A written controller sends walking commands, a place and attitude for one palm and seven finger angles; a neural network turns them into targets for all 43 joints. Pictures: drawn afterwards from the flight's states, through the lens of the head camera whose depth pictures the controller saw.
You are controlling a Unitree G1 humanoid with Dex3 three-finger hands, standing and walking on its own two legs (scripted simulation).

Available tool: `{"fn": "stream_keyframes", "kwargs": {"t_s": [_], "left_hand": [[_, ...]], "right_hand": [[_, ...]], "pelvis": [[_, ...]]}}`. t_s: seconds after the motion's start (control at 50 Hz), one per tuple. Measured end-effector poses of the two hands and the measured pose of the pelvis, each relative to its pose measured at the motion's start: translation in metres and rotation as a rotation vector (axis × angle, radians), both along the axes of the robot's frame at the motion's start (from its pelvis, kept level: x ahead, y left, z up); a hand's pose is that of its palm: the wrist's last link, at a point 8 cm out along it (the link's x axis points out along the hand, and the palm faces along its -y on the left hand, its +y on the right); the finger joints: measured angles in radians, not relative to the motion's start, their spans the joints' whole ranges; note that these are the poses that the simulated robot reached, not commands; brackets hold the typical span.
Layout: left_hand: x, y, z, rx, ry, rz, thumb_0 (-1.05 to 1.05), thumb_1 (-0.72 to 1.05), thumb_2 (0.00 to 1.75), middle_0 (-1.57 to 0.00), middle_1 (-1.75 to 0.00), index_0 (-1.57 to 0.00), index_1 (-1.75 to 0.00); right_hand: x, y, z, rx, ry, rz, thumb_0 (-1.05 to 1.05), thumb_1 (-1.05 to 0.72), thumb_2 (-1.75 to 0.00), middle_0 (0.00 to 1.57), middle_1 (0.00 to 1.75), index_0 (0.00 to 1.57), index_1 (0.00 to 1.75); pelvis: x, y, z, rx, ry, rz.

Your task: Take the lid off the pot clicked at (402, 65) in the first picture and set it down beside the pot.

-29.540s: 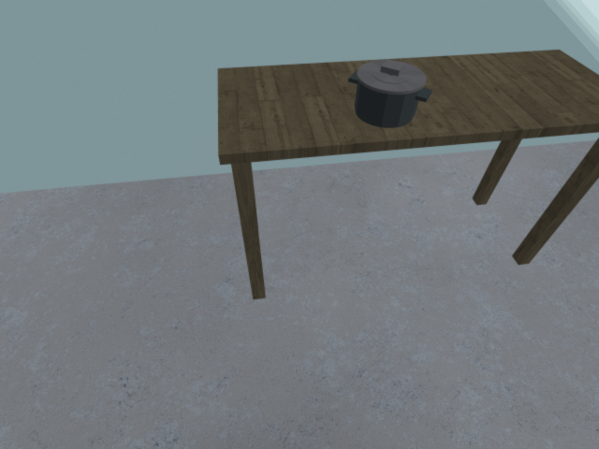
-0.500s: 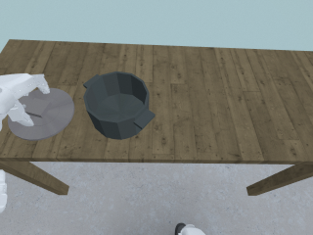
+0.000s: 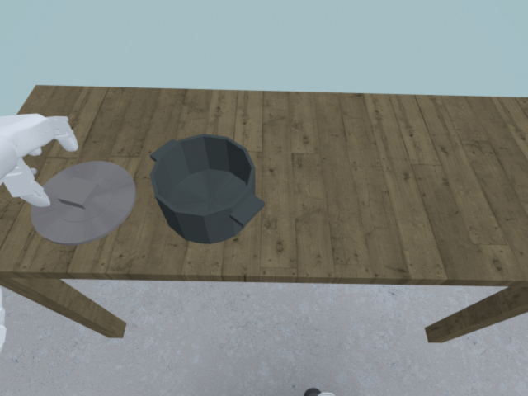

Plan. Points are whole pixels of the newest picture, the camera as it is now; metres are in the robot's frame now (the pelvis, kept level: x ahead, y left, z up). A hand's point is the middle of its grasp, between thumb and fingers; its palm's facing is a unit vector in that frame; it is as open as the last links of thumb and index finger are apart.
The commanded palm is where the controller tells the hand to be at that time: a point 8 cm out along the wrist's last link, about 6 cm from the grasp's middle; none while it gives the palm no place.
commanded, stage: raise the empty hand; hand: left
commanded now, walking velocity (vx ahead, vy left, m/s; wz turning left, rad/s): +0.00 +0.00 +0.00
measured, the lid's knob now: (79, 192) +0.45 +0.32 -0.01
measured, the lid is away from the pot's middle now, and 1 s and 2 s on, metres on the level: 0.23 0.23 0.23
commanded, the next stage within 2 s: draw the hand back to the body in 0.62 s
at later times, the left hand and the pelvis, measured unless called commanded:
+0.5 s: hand (4, 146) +0.42 +0.34 +0.14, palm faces -0.39 -0.06 -0.92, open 10.9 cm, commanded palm +0.43 +0.34 +0.21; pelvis +0.00 +0.00 +0.01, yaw +1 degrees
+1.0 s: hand (5, 150) +0.41 +0.34 +0.15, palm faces -0.34 -0.05 -0.94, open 10.9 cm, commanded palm +0.39 +0.33 +0.20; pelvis +0.01 +0.01 +0.01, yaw +1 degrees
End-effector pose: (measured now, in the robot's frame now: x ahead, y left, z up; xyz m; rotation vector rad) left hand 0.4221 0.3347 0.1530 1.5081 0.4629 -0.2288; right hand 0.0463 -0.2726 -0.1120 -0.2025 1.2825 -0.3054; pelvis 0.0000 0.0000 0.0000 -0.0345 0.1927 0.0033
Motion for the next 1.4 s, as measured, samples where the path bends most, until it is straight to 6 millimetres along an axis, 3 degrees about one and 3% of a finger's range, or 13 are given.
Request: {"fn": "stream_keyframes", "kwargs": {"t_s": [0.28, 0.46, 0.64, 0.72, 0.82, 0.96, 1.06, 1.22, 1.32, 1.4], "left_hand": [[-0.005, 0.004, 0.027, 0.002, -0.03, 0.021, 0.0, 0.1, 0.44, -0.3, -0.98, -0.3, -0.98], [0.0, 0.011, 0.048, 0.011, -0.049, 0.059, 0.0, 0.1, 0.44, -0.3, -0.98, -0.3, -0.98], [0.009, 0.002, 0.065, -0.015, -0.098, 0.021, 0.0, 0.1, 0.44, -0.3, -0.98, -0.3, -0.98], [0.01, 0.005, 0.059, 0.014, -0.058, 0.048, 0.0, 0.1, 0.44, -0.3, -0.98, -0.3, -0.98], [0.009, -0.005, 0.052, 0.022, -0.059, -0.006, 0.0, 0.1, 0.44, -0.3, -0.98, -0.3, -0.98], [-0.004, 0.002, 0.054, -0.002, -0.107, 0.011, 0.0, 0.1, 0.44, -0.3, -0.98, -0.3, -0.98], [-0.021, 0.0, 0.046, 0.025, -0.082, -0.002, 0.0, 0.1, 0.44, -0.3, -0.98, -0.3, -0.98], [-0.053, 0.008, 0.05, 0.001, -0.117, 0.019, 0.0, 0.1, 0.44, -0.3, -0.98, -0.3, -0.98], [-0.07, -0.016, 0.043, -0.694, -0.539, 0.099, 0.0, 0.09, 0.44, -0.3, -0.98, -0.3, -0.98], [-0.074, -0.021, 0.026, -0.971, -0.734, 0.242, 0.0, 0.09, 0.44, -0.3, -0.98, -0.3, -0.97]], "right_hand": [[0.021, 0.004, 0.006, 0.001, -0.064, 0.044, 0.01, -0.91, -0.9, 0.2, 0.3, 0.21, 0.29], [0.018, 0.006, 0.008, 0.004, -0.07, 0.038, 0.01, -0.91, -0.9, 0.2, 0.3, 0.21, 0.29], [0.012, 0.008, 0.008, 0.008, -0.049, 0.026, 0.01, -0.91, -0.9, 0.2, 0.3, 0.21, 0.29], [0.013, 0.009, 0.008, 0.023, -0.051, 0.021, 0.01, -0.91, -0.9, 0.2, 0.3, 0.21, 0.29], [0.018, 0.01, 0.007, 0.029, -0.05, 0.029, 0.01, -0.91, -0.9, 0.2, 0.3, 0.21, 0.29], [0.037, 0.014, 0.011, 0.049, -0.107, 0.048, 0.01, -0.91, -0.9, 0.2, 0.3, 0.2, 0.29], [0.058, 0.018, 0.011, 0.07, -0.143, 0.095, 0.01, -0.91, -0.9, 0.2, 0.3, 0.2, 0.29], [0.092, 0.028, 0.019, 0.088, -0.233, 0.166, 0.01, -0.91, -0.9, 0.2, 0.3, 0.2, 0.29], [0.103, 0.04, 0.027, 0.081, -0.323, 0.216, 0.01, -0.91, -0.9, 0.2, 0.3, 0.2, 0.29], [0.105, 0.042, 0.033, 0.063, -0.357, 0.231, 0.01, -0.91, -0.9, 0.2, 0.3, 0.2, 0.29]], "pelvis": [[-0.004, 0.001, 0.004, 0.002, -0.033, 0.011], [-0.003, 0.002, 0.006, 0.003, -0.042, 0.009], [0.001, 0.005, 0.008, 0.004, -0.047, 0.011], [0.002, 0.005, 0.007, 0.005, -0.047, 0.004], [0.003, 0.006, 0.008, 0.006, -0.047, 0.006], [0.007, 0.006, 0.009, 0.006, -0.06, 0.008], [0.006, 0.006, 0.01, 0.006, -0.072, 0.019], [0.003, 0.004, 0.011, 0.009, -0.095, 0.034], [0.003, 0.0, 0.013, 0.014, -0.154, 0.029], [0.008, -0.009, 0.014, 0.013, -0.179, 0.016]]}}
